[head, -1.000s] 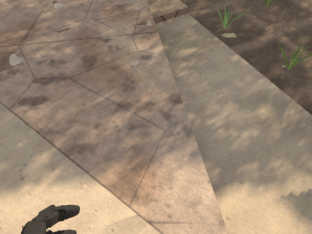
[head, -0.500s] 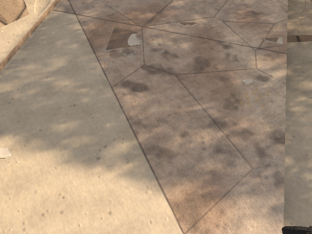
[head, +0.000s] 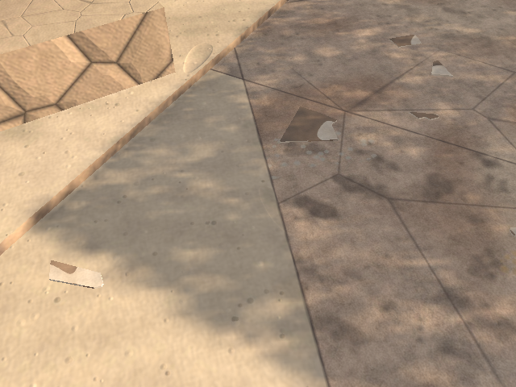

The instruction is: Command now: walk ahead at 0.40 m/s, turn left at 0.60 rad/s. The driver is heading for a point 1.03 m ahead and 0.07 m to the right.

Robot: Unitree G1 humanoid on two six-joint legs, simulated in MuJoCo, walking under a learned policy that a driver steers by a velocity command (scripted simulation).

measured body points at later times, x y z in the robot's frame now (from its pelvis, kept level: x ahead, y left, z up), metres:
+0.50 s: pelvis +0.22 +0.09 -0.01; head +0.26 +0.10 +0.44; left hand +0.16 +0.37 -0.14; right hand +0.46 -0.11 -0.09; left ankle +0.27 +0.19 -0.73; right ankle +0.08 -0.10 -0.64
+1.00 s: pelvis +0.51 +0.10 -0.02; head +0.55 +0.09 +0.43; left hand +0.71 +0.34 -0.10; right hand +0.55 -0.19 -0.14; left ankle +0.30 +0.21 -0.66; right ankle +0.61 +0.03 -0.73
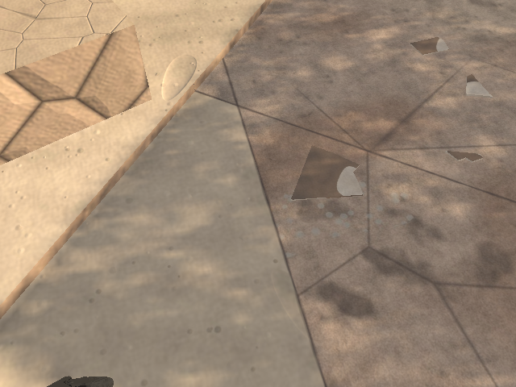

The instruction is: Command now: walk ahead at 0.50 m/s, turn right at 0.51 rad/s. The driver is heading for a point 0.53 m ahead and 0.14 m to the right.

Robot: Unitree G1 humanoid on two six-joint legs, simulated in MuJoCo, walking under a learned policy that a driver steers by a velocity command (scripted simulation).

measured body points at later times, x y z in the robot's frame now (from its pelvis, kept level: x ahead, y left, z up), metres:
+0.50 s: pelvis +0.29 +0.03 +0.01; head +0.32 +0.03 +0.46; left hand +0.44 +0.29 -0.10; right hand +0.41 -0.27 -0.06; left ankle +0.40 +0.12 -0.71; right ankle +0.13 -0.06 -0.64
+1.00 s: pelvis +0.47 -0.06 +0.02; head +0.50 -0.09 +0.46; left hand +0.76 +0.06 -0.06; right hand +0.41 -0.34 -0.12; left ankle +0.45 +0.11 -0.65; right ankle +0.51 -0.19 -0.71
